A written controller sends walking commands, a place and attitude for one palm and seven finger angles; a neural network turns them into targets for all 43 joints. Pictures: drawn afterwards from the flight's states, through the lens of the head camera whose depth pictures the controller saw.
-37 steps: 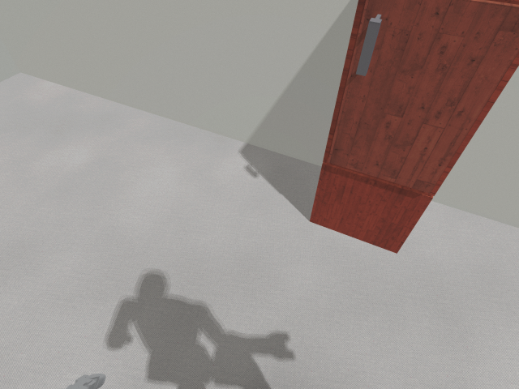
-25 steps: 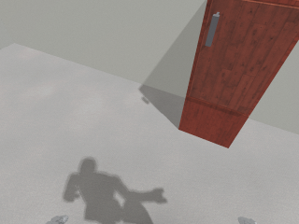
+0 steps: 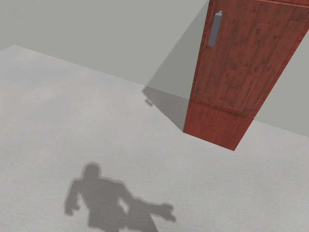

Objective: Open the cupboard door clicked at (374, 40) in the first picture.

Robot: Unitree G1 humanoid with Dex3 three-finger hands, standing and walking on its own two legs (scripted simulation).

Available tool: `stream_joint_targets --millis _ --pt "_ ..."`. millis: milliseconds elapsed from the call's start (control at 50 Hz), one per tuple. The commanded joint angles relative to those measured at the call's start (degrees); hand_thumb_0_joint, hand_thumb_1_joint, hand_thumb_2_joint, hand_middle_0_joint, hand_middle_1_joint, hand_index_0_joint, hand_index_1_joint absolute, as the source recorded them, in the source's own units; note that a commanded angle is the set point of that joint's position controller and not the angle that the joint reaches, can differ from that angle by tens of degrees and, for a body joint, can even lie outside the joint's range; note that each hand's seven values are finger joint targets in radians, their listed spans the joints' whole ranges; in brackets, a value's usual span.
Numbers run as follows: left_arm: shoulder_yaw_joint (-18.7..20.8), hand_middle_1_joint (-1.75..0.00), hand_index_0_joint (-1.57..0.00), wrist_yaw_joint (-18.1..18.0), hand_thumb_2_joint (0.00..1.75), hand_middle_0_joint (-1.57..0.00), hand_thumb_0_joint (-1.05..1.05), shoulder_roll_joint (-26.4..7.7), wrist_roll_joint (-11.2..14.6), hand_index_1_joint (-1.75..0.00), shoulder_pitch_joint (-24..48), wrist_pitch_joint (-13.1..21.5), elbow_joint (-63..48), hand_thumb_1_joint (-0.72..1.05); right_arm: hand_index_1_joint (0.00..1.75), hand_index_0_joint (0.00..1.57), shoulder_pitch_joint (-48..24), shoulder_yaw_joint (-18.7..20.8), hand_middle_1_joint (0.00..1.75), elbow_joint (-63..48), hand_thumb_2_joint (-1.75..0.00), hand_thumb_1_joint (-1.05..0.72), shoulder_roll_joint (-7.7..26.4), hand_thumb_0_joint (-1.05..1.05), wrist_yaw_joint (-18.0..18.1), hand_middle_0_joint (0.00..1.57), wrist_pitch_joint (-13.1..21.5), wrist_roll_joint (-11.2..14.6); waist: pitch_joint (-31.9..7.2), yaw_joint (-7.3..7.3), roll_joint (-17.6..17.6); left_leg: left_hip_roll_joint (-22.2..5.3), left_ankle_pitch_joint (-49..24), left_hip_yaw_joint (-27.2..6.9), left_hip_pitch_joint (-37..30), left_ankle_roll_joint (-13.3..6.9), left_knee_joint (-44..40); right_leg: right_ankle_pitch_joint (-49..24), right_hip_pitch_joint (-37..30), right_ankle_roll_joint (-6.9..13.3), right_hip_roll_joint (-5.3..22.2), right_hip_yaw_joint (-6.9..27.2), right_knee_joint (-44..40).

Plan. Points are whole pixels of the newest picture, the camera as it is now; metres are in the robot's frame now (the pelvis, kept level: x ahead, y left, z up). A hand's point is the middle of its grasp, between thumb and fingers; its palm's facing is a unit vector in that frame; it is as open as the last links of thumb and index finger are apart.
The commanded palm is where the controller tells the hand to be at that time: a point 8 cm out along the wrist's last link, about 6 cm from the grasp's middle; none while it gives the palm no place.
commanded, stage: stand and wait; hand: left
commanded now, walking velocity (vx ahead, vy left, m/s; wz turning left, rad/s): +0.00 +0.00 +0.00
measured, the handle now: (215, 28) +0.94 -0.23 +0.11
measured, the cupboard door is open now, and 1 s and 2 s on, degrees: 0 0 0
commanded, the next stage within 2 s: look at it before walking up in 0.14 s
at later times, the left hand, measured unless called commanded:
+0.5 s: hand out of the picture +0.07 +0.25 -0.16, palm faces -0.02 -0.94 -0.33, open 7.4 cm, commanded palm none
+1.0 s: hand out of the picture +0.06 +0.24 -0.16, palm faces -0.04 -0.94 -0.33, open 7.4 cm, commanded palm none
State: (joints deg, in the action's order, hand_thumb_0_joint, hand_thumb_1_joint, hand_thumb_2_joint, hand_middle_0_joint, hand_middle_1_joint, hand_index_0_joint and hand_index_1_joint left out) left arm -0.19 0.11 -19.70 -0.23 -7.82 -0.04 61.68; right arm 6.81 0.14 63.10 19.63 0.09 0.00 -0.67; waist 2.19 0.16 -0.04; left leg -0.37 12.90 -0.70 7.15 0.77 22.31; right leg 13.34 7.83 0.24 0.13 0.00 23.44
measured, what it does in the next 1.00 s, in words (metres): stands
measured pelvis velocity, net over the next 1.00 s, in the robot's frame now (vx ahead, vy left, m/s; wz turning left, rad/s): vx -0.01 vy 0.00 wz -0.06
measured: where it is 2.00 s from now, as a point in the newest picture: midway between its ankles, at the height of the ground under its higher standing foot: outside the picture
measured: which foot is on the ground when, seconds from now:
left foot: down 0.00-1.00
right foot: down 0.00-1.00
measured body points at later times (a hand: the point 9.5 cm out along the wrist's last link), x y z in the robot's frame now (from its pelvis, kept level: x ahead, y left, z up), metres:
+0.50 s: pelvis -0.01 +0.00 +0.00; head +0.00 +0.00 +0.45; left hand +0.07 +0.29 -0.13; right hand +0.07 -0.30 -0.13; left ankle -0.01 +0.13 -0.74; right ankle -0.01 -0.12 -0.74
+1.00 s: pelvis -0.01 +0.00 +0.00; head +0.01 +0.00 +0.45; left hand +0.07 +0.29 -0.14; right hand +0.07 -0.29 -0.14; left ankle -0.01 +0.13 -0.74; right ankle +0.00 -0.12 -0.74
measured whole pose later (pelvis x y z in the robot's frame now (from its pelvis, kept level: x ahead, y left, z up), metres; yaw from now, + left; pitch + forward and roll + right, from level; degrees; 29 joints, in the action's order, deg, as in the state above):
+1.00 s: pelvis -0.01 +0.00 +0.00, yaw -3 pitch -2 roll +0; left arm 0.5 -0.3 -18.3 -0.5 -9.3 -1.7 60.6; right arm 6.0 0.7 61.3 17.7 1.0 -0.4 -0.7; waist 2.8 1.1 0.1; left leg -1.4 13.7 2.2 8.8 1.0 24.1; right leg 13.0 10.8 0.2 -1.0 2.8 25.5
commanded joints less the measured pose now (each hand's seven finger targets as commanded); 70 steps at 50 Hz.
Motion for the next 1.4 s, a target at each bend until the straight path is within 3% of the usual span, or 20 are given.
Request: stream_joint_targets --millis 0,80,460,620,800,840,900,980,1040,1120,1140,1160,1180,1200,1220,1240,1280,1300,1320,1380 --pt "2.3 -0.3 -0.2 -0.8 0.9 -0.2 0.0 -11.8 -0.2 -0.3 2.9 1.6 -3.9 0.9 0.3 0.2 -3.7 2.0 0.3 -3.8 -0.9 -0.9 11.3 0.0 0.7 0.2 1.8 0.1 -3.1 0.0 0.7 -5.8 -7.4 -4.7 0.8 -2.3 -3.6 -7.2 0.5 1.8 7.1 6.5 -5.0" --pt "2.3 -0.3 -0.2 -0.8 0.9 -0.2 0.0 -11.8 -0.3 -0.3 3.2 1.6 -3.8 0.9 0.3 0.2 -3.4 2.0 0.3 -3.6 -0.9 -0.9 11.2 0.0 0.6 0.2 1.8 0.0 -2.6 -0.06 0.9 -5.8 -6.3 -4.8 1.2 -2.2 -4.0 -4.8 1.2 1.8 6.9 6.8 -5.7" --pt "2.3 -0.3 -0.2 -0.8 0.9 -0.2 0.0 -11.3 -0.3 -0.3 2.4 1.8 -3.3 0.9 0.3 0.2 -2.7 2.0 0.3 -2.8 -0.9 -0.9 11.1 0.0 0.7 0.2 2.0 0.2 -4.4 -0.12 0.4 -6.3 -9.0 -5.0 -0.2 -2.1 -4.3 -8.6 -0.1 1.7 6.9 6.4 -5.4" --pt "2.1 -0.3 -0.2 -0.7 0.9 -0.2 0.0 -11.4 -0.4 -0.3 2.4 1.6 -2.9 0.9 0.3 0.2 -3.0 1.9 0.3 -2.7 -0.9 -0.9 11.3 0.0 0.7 0.2 1.9 0.2 -2.5 0.0 -0.2 -6.3 -7.3 -5.3 0.5 -2.2 -5.2 -6.1 0.8 1.5 6.7 6.4 -6.1" --pt "2.2 -0.3 -0.2 -0.8 0.9 -0.2 0.0 -11.5 -0.4 -0.3 2.4 1.7 -2.8 0.9 0.3 0.2 -3.1 1.9 0.3 -2.9 -0.9 -0.9 11.4 0.0 0.7 0.2 1.9 0.2 -3.7 0.01 0.4 -6.4 -9.7 -5.1 -0.6 -2.1 -4.8 -9.3 -0.1 1.5 6.9 6.1 -5.8" --pt "2.4 -0.3 -0.2 -0.7 0.9 -0.2 0.0 -11.4 -0.4 -0.3 2.4 1.4 -3.4 0.9 0.3 0.2 -2.6 2.2 0.3 -3.0 -0.9 -0.9 11.4 0.0 0.9 0.2 1.9 0.1 -3.7 -0.19 -0.1 -6.8 -10.6 -4.0 -1.6 -2.0 -3.5 -11.9 1.1 1.8 6.4 7.0 -4.9" --pt "1.6 -0.3 -0.2 -1.1 0.9 -0.2 0.0 -5.6 -0.4 -0.3 -0.8 -0.5 -3.5 0.9 0.3 0.2 1.2 1.3 0.3 -3.0 -0.9 -0.9 4.7 0.0 1.3 0.2 0.7 0.1 -3.8 -0.5 0.3 -7.2 -11.5 -1.0 -1.4 -0.9 -0.3 -16.4 3.1 1.0 6.1 7.7 -1.1" --pt "2.7 -0.3 -0.2 -0.8 0.9 -0.2 0.0 -5.7 -0.7 -0.3 -2.2 -1.6 -6.2 0.9 0.3 0.2 2.2 2.7 0.3 -5.8 -0.9 -0.9 5.6 0.0 1.8 0.2 -0.2 0.0 -3.5 -0.62 0.0 -8.8 -10.3 0.1 -0.8 -1.4 2.3 -17.5 7.3 1.2 4.6 8.5 4.1" --pt "3.1 -0.3 -0.2 -0.4 0.9 -0.2 0.0 -5.0 -0.9 -0.3 -2.7 -2.1 -8.0 0.9 0.3 0.2 1.5 3.6 0.3 -7.9 -0.9 -0.9 6.1 0.0 1.8 0.2 -0.6 -0.1 -2.4 -0.37 -2.3 -10.8 -6.0 -1.0 1.1 -2.7 2.1 -13.3 10.8 0.9 2.6 8.1 8.1" --pt "3.7 -0.3 -0.2 0.1 0.9 -0.2 0.0 -3.4 -1.0 -0.3 -6.0 -2.3 -9.4 0.9 0.3 0.2 -1.1 4.7 0.3 -10.4 -0.9 -0.9 6.0 0.0 1.7 0.2 -0.7 -0.1 -2.6 1.31 -5.5 -14.1 -2.3 -1.5 6.8 -4.6 2.8 -6.9 10.2 0.5 0.7 6.4 15.3" --pt "3.9 -0.3 -0.2 0.1 0.9 -0.2 0.0 -3.2 -1.1 -0.3 -7.4 -2.2 -9.5 0.9 0.3 0.2 -1.8 4.8 0.3 -11.1 -0.9 -0.9 5.8 0.0 1.6 0.2 -0.7 -0.1 -3.2 2.09 -4.7 -13.6 -1.4 -1.1 8.5 -4.5 4.8 -6.8 8.8 0.7 0.8 6.8 15.3" --pt "4.2 -0.3 -0.2 0.1 0.9 -0.2 0.0 -3.7 -1.3 -0.3 -8.8 -2.2 -9.6 0.9 0.3 0.2 -2.9 5.0 0.3 -11.7 -0.9 -0.9 5.0 0.0 1.5 0.2 -0.8 -0.1 -3.2 2.89 -2.4 -11.6 1.8 1.0 10.4 -3.4 8.8 -8.7 8.3 1.3 2.0 9.4 12.8" --pt "4.6 -0.3 -0.2 -0.2 0.9 -0.2 0.0 -5.5 -1.6 -0.3 -9.5 -1.8 -9.9 0.9 0.3 0.2 -2.7 5.0 0.3 -12.6 -0.9 -0.9 3.1 0.0 1.5 0.2 -1.1 0.0 -4.1 3.02 5.1 -6.5 7.0 4.9 12.6 -1.0 17.5 -9.8 8.2 3.1 6.2 17.6 6.1" --pt "5.3 -0.3 -0.2 -0.6 0.9 -0.2 0.0 -8.3 -1.7 -0.3 -10.0 -1.5 -10.3 0.9 0.3 0.2 -2.1 4.6 0.3 -13.3 -0.9 -0.9 0.2 0.0 1.4 0.2 -1.3 0.2 -3.2 2.93 14.7 -0.1 15.9 6.0 19.1 1.2 27.9 -9.4 6.6 7.5 13.7 32.3 -3.1" --pt "5.7 -0.3 -0.2 -1.1 0.9 -0.2 0.0 -8.9 -1.3 -0.3 -11.4 -1.5 -10.7 0.9 0.3 0.2 -3.7 4.4 0.3 -13.8 -0.9 -0.9 0.6 0.0 1.5 0.2 -1.6 0.2 -2.0 4.72 14.1 0.6 20.5 0.4 21.9 1.1 36.8 -8.5 6.8 11.3 16.5 38.5 -7.9" --pt "5.7 -0.3 -0.2 -1.5 0.9 -0.2 0.0 -8.3 -1.3 -0.3 -10.3 -1.5 -11.0 0.9 0.3 0.2 -2.8 4.6 0.3 -13.7 -0.9 -0.9 0.9 0.0 1.4 0.2 -1.5 0.1 -2.3 3.3 12.9 -0.6 18.5 -2.2 23.5 0.9 40.5 -7.2 6.1 12.1 15.7 37.4 -8.0" --pt "5.5 -0.3 -0.2 -1.6 0.9 -0.2 0.0 -5.6 -1.3 -0.3 -6.3 -1.2 -12.4 0.9 0.3 0.2 0.2 4.6 0.3 -12.4 -0.9 -0.9 0.5 0.0 1.3 0.2 -0.9 0.1 -4.4 0.87 8.9 -1.7 14.1 -2.5 22.1 1.0 39.5 -12.3 4.3 11.4 11.9 30.4 -3.8" --pt "5.4 -0.3 -0.2 -1.7 0.9 -0.2 0.0 -4.9 -1.4 -0.3 -5.9 -1.1 -12.9 0.9 0.3 0.2 1.2 4.5 0.3 -11.9 -0.9 -0.9 -0.1 0.0 1.3 0.2 -0.8 0.2 -6.5 0.52 7.3 -1.3 13.2 -1.6 20.1 1.2 36.7 -15.6 3.0 10.7 10.2 27.7 -2.4" --pt "5.5 -0.3 -0.2 -1.8 0.9 -0.2 0.0 -4.6 -1.4 -0.3 -6.0 -1.1 -13.0 0.9 0.3 0.2 1.4 4.4 0.3 -11.9 -0.9 -0.9 -0.8 0.0 1.3 0.2 -0.9 0.3 -7.6 0.53 7.8 -0.8 13.2 -0.9 18.6 1.3 33.5 -16.9 2.5 10.2 9.4 26.6 -1.8" --pt "5.9 -0.3 -0.2 -1.8 0.9 -0.2 0.0 -4.8 -1.5 -0.3 -7.1 -1.4 -13.0 0.9 0.3 0.2 1.5 4.2 0.3 -12.4 -0.9 -0.9 -2.0 0.0 1.6 0.2 -0.7 0.7 -8.7 1.18 8.8 0.5 12.9 0.3 15.1 1.1 24.4 -16.6 2.0 10.1 8.8 27.0 -2.0"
